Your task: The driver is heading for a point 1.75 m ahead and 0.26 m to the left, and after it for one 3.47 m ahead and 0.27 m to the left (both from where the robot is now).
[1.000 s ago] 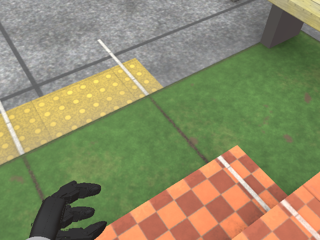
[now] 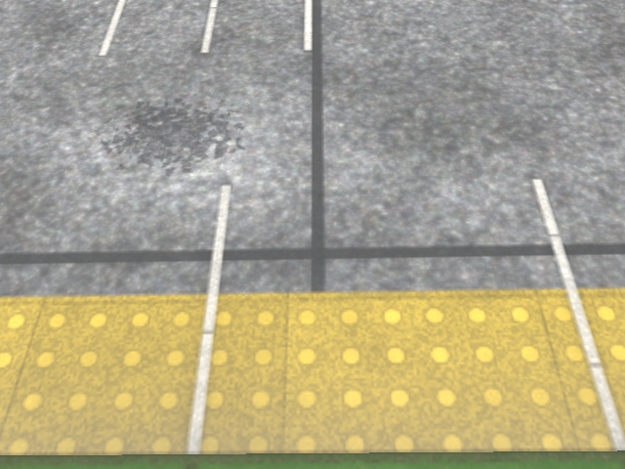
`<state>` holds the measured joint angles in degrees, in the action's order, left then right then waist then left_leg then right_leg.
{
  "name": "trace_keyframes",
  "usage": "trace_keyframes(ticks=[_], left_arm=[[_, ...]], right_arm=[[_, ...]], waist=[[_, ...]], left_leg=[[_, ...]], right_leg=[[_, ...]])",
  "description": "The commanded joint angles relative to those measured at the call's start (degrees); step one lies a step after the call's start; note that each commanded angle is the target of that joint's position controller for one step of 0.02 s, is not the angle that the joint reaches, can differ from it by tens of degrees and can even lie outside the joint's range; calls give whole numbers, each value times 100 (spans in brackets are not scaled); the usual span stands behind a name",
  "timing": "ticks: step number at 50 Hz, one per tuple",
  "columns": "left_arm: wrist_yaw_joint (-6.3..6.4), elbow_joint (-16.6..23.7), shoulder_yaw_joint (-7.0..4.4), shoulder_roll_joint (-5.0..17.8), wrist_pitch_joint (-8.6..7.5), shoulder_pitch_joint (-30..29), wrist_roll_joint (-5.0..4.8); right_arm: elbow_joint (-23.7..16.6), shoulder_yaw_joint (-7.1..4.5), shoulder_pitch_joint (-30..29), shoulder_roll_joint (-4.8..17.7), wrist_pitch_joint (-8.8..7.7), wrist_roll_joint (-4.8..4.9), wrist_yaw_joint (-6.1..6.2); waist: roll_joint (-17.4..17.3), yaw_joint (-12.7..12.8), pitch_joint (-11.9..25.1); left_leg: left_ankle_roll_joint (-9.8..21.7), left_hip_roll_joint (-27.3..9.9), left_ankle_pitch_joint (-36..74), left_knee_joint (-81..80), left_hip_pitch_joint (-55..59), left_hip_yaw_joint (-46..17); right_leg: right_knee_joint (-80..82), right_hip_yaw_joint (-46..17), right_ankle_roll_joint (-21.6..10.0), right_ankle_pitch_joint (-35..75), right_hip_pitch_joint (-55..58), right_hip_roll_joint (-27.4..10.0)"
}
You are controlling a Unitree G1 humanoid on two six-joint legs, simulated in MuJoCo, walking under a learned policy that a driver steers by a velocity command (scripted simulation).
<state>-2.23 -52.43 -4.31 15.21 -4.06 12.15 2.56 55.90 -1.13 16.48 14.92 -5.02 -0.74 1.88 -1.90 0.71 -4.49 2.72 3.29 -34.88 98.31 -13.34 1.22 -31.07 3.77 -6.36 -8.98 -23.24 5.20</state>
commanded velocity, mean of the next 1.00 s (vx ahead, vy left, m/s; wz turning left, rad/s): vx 0.12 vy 0.00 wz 0.22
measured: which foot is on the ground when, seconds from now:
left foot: up 0.00-0.28, down 0.30-0.64, up 0.66-1.00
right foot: down 0.00-0.32, up 0.34-0.62, down 0.64-1.00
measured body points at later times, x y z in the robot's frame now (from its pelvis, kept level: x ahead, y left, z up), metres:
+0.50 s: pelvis +0.21 +0.01 +0.01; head +0.25 +0.01 +0.46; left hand +0.38 +0.26 -0.12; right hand +0.25 -0.26 -0.12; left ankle +0.34 +0.07 -0.72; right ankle +0.15 -0.10 -0.67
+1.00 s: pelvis +0.21 +0.01 +0.01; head +0.25 +0.02 +0.46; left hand +0.23 +0.31 -0.10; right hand +0.43 -0.21 -0.10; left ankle +0.17 +0.12 -0.69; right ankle +0.21 -0.11 -0.72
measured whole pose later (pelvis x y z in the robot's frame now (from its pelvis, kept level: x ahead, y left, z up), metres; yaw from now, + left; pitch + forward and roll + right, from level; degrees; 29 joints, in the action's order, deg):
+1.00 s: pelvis +0.21 +0.01 +0.01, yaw +18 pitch +0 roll +0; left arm 1.3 -44.5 -2.3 16.3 1.1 10.3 1.6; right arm 42.4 -4.6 7.5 17.6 5.4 0.0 -3.7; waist 0.0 0.8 -4.8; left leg -1.3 -0.8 -23.8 45.3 -21.8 2.3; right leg -28.6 11.0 -0.1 -18.4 -10.1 -4.9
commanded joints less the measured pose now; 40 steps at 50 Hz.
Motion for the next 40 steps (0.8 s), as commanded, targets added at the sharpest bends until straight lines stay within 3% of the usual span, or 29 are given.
trace_keyframes(ticks=[1, 2, 3, 4, 5, 7, 8, 10, 12, 14, 15, 16, 17, 18, 19, 20, 21, 23, 28, 31, 32, 33, 34, 35, 36, 37, 38, 40], left_arm=[[243, -62, -204, 971, 123, 1561, -159], [279, 20, -132, 882, 94, 1418, -166], [277, -10, -86, 805, 95, 1262, -222], [251, 47, -91, 895, 73, 1112, -236], [213, 136, -130, 1033, 60, 924, -195], [170, 272, -151, 966, 101, 713, -224], [155, 329, -169, 923, 137, 684, -288], [159, 367, -181, 782, 242, 774, -367], [222, 333, -173, 636, 337, 885, -331], [294, 333, -168, 605, 342, 754, -303], [308, 340, -144, 553, 305, 861, -300], [344, 298, -105, 326, 291, 1528, -317], [372, 117, -75, 237, 407, 2100, -305], [358, -9, -74, 450, 503, 1887, -79], [352, 126, -74, 480, 554, 1226, 11], [349, 273, -73, 512, 595, 820, -6], [328, 399, -59, 539, 648, 589, -26], [329, 472, 19, 411, 726, 434, -102], [439, 666, 107, 482, 737, -21, -239], [501, 597, 110, 531, 647, 406, -283], [549, 529, 74, 665, 605, 808, -228], [634, 560, -55, 1187, 560, 916, -169], [680, 832, -159, 1661, 566, -14, -107], [674, 1078, 18, 1066, 570, -847, -50], [668, 1188, 134, 634, 538, -1013, -71], [650, 1191, 190, 480, 510, -1108, -72], [648, 1193, 191, 527, 474, -1024, -106], [592, 1167, 180, 588, 475, -653, -85]], right_arm=[[-924, 17, -663, 657, -170, -132, -37], [-962, -3, -754, 667, -81, -243, -84], [-1141, 26, -963, 502, 115, -259, -98], [-1238, 80, -1011, 415, 223, -207, -91], [-1268, 135, -927, 302, 245, -152, -89], [-1281, 155, -902, 287, 241, -41, -61], [-1301, 142, -951, 351, 249, -13, -44], [-1429, 125, -1241, 411, 232, -21, -16], [-1371, 119, -1167, 427, 206, -61, -1], [-1086, 71, -548, 489, 100, -116, 1], [-952, 40, -191, 639, 29, -150, 2], [-978, 22, 18, 830, 25, -141, -27], [-908, 77, -32, 522, 135, -15, -32], [-1025, 107, -488, 319, 194, 38, -94], [-1068, 45, -719, 375, 263, 6, -122], [-1081, -45, -776, 575, 360, -42, -127], [-1083, -139, -736, 782, 431, -46, -120], [-1065, -250, -677, 903, 524, -57, -154], [-1102, -490, -526, 1027, 666, -63, -218], [-1188, -599, -760, 1041, 762, -31, -247], [-1271, -609, -925, 991, 765, 10, -259], [-1329, -564, -763, 719, 752, 100, -246], [-1409, -567, -634, 515, 728, 179, -203], [-1138, -679, -413, 1080, 724, -47, -164], [-1059, -711, -253, 1022, 749, -73, -208], [-1026, -679, -51, 869, 794, -106, -245], [-1022, -657, 47, 779, 854, -132, -283], [-1115, -578, -101, 692, 941, -76, -378]], waist=[[-72, 517, 1335], [-84, 321, 981], [-522, -12, 619], [-288, -146, 523], [-9, -213, 682], [297, -181, 1035], [346, -125, 1229], [369, 37, 1302], [481, 71, 1073], [517, -220, 822], [163, -326, 930], [-825, -171, 1462], [-1405, 24, 2078], [-587, 168, 1442], [-304, 87, 1033], [-189, 91, 821], [-252, 112, 764], [-374, 160, 830], [-634, 42, 915], [-883, 264, 872], [-944, 469, 821], [-93, 376, 858], [1921, 145, 756], [732, -233, 303], [446, -382, 400], [387, -541, 394], [582, -537, 449], [838, -302, 341]], left_leg=[[-163, -617, 1303, -711, -4132, -694], [-272, -613, 1280, -934, -3537, -642], [-472, -690, 1285, -2231, -2744, -554], [-555, -606, 1354, -3194, -2012, -408], [-562, -446, 1673, -3835, -1489, -259], [-467, -231, 2536, -4962, -928, -228], [-408, -126, 2949, -5330, -806, -197], [-347, 10, 3550, -5889, -551, -151], [-271, -51, 3669, -6283, -399, -248], [-37, -201, 4025, -6915, 178, -341], [182, -587, 5597, -7146, 716, -736], [1017, -1880, 8720, -6933, 1425, -2043], [1875, -2712, 8754, -7280, 1444, -3321], [1889, -2392, 7486, -7478, 833, -3446], [1682, -1999, 6326, -7584, 485, -3183], [1432, -1682, 5564, -7743, 211, -2952], [1233, -1424, 4888, -7882, 5, -2789], [949, -1006, 3877, -8062, -131, -2670], [704, -772, 1562, -8671, -315, -3257], [172, -439, 1005, -8906, -959, -3208], [-261, -96, 813, -8883, -1479, -2915], [-684, 414, 369, -7868, -2145, -2281], [-595, 1017, 305, -5463, -2599, -862], [-533, 244, 736, -4436, -2392, -799], [-452, 226, 969, -3882, -1849, -716], [-421, 179, 1172, -3361, -1832, -670], [-414, 148, 1251, -2957, -1985, -580], [-516, -12, 1200, -3092, -2318, -290]], right_leg=[[749, -3536, -1693, 3053, 4239, -2471], [779, -3628, -1721, 4170, 3091, -2531], [1012, -3007, -1447, 4738, 1767, -2047], [1156, -2486, -1240, 5041, 984, -1601], [1171, -2174, -1126, 5451, 652, -1260], [845, -1789, -748, 5626, 706, -820], [637, -1706, -494, 5479, 896, -646], [350, -1755, -62, 4770, 968, -425], [165, -1980, 119, 4043, 1032, -527], [-365, -2017, 229, 3777, 1006, -602], [-1013, -1803, 332, 3058, 954, -349], [-2523, -1276, 488, -219, 656, 282], [-3177, -935, 604, -2877, 486, 574], [-3361, -987, 587, -2815, 244, 235], [-3413, -877, 606, -2627, -7, 144], [-3291, -810, 630, -2444, -142, 78], [-3077, -805, 649, -2279, -107, 6], [-2535, -703, 714, -2142, 78, 59], [-1214, -755, 644, -1909, 567, 223], [263, -632, 422, -1458, 1742, 380], [1181, -601, 302, -1171, 2517, 263], [2067, -1556, 73, -1892, 3113, -796], [2471, -3601, -579, -2386, 2194, -2657], [2358, -2793, -656, -1245, 1350, -2683], [1973, -2216, -570, -270, 1003, -2307], [1700, -1621, -418, 601, 1077, -1977], [1497, -1262, -374, 1220, 1332, -1840], [1241, -778, -388, 2271, 1763, -1740]])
